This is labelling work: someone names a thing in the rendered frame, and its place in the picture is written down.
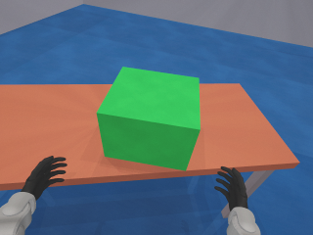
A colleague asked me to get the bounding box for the table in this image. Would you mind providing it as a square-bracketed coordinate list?
[0, 83, 299, 218]

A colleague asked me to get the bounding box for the robot right hand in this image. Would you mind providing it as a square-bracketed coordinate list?
[214, 166, 248, 211]

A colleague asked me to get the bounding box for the robot left hand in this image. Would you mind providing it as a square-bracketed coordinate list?
[21, 156, 67, 201]

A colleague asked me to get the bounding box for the robot left forearm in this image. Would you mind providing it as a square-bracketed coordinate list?
[0, 192, 36, 235]

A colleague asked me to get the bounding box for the carton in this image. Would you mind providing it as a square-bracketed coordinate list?
[96, 67, 201, 171]

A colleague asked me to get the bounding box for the robot right forearm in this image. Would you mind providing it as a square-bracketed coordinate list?
[226, 207, 261, 235]

